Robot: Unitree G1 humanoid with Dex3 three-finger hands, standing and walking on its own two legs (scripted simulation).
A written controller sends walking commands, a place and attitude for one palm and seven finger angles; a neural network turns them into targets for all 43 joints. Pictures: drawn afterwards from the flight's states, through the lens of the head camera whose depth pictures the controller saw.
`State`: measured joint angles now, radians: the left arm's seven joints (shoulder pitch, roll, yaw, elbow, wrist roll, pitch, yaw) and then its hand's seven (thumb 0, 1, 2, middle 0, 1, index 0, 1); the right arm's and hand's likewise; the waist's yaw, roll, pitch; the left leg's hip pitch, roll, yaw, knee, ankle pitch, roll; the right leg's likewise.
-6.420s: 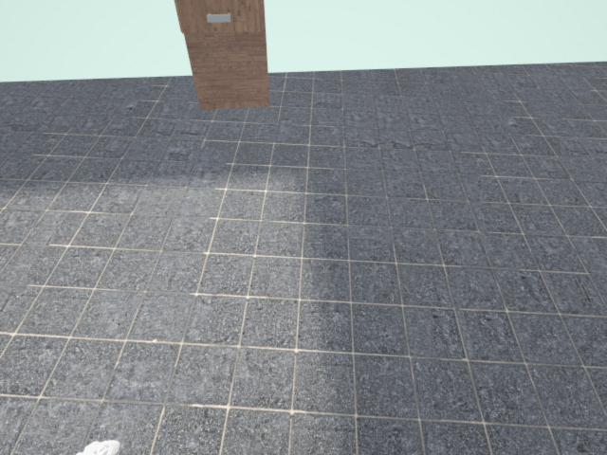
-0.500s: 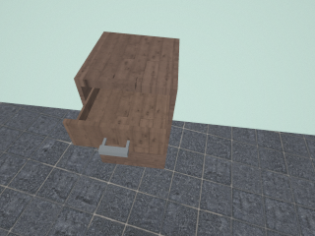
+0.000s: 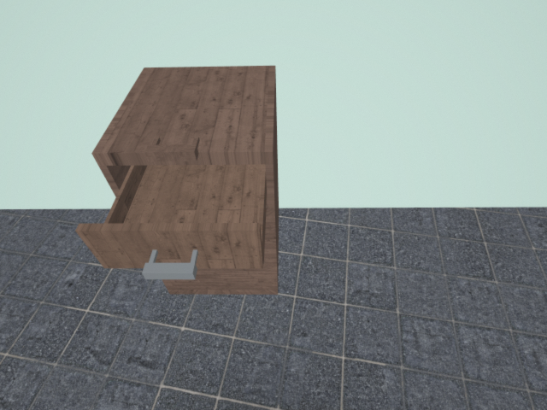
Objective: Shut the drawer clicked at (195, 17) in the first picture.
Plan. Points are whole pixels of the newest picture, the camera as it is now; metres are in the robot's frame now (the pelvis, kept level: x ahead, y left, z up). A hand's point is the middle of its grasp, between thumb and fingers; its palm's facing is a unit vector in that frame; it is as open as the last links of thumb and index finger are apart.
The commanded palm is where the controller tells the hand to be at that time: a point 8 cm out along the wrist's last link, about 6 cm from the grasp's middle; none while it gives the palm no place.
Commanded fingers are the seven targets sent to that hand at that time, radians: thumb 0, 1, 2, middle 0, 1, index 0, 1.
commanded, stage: come to a stop and stand still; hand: left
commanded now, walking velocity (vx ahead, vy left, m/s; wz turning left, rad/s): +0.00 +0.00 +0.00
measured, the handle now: (172, 262) +0.44 +0.25 -0.14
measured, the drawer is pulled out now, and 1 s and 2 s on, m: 0.20 0.20 0.20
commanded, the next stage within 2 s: look again from close up in 1.06 s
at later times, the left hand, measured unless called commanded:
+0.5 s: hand out of the picture +0.04 +0.15 -0.15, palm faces +0.02 -0.98 -0.20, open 7.3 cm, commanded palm none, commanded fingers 0.00 0.90 0.90 -0.20 -0.30 -0.20 -0.30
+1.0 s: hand out of the picture +0.06 +0.17 -0.15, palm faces +0.04 -0.98 -0.21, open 7.3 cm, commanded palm none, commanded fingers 0.00 0.90 0.90 -0.20 -0.30 -0.20 -0.30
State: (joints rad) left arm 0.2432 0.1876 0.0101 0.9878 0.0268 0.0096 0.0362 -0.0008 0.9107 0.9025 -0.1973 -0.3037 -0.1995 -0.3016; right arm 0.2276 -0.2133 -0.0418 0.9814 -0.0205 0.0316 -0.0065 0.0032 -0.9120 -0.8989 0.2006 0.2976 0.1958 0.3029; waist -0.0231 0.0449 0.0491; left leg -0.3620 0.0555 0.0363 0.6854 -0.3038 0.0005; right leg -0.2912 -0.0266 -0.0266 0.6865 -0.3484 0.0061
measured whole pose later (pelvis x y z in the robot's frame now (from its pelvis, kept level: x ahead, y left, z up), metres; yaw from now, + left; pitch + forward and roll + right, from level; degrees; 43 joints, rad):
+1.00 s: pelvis +0.07 -0.01 +0.02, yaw +0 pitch -1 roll +1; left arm 0.29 0.16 0.00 1.11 0.01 -0.02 0.03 0.00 0.91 0.90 -0.20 -0.30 -0.20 -0.30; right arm 0.23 -0.18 0.01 1.11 -0.01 -0.02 -0.04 0.01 -0.93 -0.90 0.20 0.30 0.20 0.30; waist 0.01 0.01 0.02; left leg -0.17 0.04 0.03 0.44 -0.25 -0.04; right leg -0.11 -0.03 -0.03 0.46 -0.33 0.00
